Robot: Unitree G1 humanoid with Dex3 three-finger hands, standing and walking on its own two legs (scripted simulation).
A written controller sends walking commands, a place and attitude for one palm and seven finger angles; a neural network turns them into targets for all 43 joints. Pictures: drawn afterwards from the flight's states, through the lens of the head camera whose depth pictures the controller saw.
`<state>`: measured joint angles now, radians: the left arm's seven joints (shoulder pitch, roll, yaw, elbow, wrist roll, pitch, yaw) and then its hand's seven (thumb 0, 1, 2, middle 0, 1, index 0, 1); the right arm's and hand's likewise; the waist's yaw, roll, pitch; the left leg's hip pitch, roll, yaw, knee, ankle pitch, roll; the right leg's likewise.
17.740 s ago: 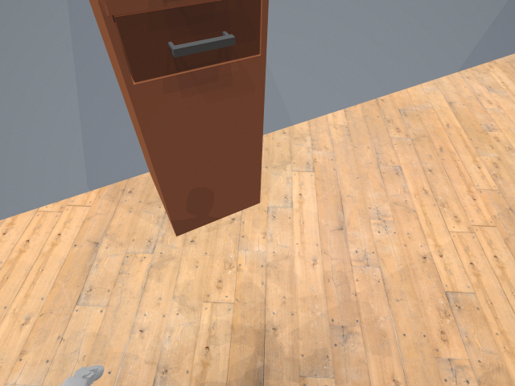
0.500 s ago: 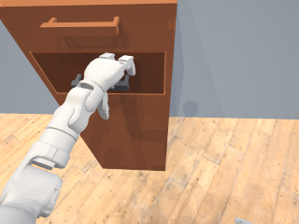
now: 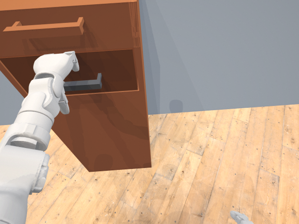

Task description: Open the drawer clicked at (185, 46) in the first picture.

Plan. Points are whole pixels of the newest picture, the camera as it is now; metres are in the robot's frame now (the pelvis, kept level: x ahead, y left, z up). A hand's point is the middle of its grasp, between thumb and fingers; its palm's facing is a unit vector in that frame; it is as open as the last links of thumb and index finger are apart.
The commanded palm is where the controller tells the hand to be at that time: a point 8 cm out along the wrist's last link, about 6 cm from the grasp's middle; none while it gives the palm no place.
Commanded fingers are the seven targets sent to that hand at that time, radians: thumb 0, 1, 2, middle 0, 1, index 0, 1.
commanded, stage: move the hooked fingers above the handle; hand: left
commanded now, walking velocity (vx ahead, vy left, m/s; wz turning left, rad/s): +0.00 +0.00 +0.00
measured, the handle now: (74, 81) +0.52 +0.23 +0.09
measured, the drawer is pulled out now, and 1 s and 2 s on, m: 0.00 0.00 0.00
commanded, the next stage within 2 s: none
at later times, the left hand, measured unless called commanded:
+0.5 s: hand (81, 73) +0.48 +0.18 +0.15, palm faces +0.07 -0.02 -1.00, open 13.5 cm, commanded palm +0.46 +0.26 +0.20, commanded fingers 0.00 -0.50 0.30 -0.30 -1.20 -0.30 -1.20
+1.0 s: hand (81, 81) +0.47 +0.19 +0.13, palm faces +0.00 -0.06 -1.00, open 13.8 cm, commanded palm +0.48 +0.24 +0.20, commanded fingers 0.00 -0.50 0.30 -0.30 -1.20 -0.30 -1.20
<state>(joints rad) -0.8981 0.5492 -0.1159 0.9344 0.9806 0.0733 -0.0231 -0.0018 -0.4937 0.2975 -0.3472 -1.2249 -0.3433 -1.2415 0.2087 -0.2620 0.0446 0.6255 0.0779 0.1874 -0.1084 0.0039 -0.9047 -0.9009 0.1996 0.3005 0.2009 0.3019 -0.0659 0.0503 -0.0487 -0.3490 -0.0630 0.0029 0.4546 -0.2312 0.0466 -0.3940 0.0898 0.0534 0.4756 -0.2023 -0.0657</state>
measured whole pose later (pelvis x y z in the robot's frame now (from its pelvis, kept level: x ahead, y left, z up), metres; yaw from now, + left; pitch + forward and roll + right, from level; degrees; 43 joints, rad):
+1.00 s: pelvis +0.02 +0.02 -0.01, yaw +4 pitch +9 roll +0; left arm -0.84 0.49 -0.23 0.66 0.89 -0.18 -0.02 -0.01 -0.49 0.30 -0.34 -1.21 -0.33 -1.20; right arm 0.31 -0.30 -0.05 0.70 0.05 0.14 -0.08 0.01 -0.91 -0.90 0.20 0.30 0.20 0.30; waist -0.03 0.05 -0.06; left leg -0.40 -0.09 -0.06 0.54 -0.29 0.06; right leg -0.41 0.06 -0.01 0.52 -0.27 -0.05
